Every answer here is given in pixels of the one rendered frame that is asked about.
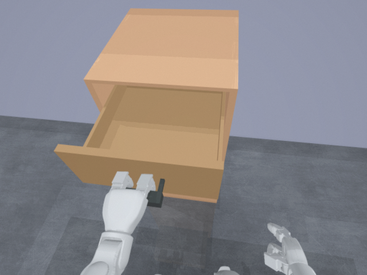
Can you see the right robot forearm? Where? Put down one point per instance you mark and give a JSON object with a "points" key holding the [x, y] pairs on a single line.
{"points": [[300, 269]]}

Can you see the drawer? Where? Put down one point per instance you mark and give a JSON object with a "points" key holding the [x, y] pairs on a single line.
{"points": [[174, 134]]}

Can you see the right robot shin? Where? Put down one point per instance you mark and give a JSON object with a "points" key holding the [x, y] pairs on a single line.
{"points": [[224, 268]]}

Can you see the left robot forearm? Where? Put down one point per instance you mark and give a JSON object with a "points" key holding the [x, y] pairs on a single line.
{"points": [[112, 254]]}

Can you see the cabinet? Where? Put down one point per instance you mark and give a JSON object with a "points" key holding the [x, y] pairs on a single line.
{"points": [[172, 48]]}

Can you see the robot right hand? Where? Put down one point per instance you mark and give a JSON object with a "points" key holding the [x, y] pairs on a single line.
{"points": [[280, 258]]}

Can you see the handle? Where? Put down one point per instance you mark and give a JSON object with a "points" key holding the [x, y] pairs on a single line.
{"points": [[155, 198]]}

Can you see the robot left hand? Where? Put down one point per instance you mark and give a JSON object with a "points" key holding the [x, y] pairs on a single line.
{"points": [[124, 208]]}

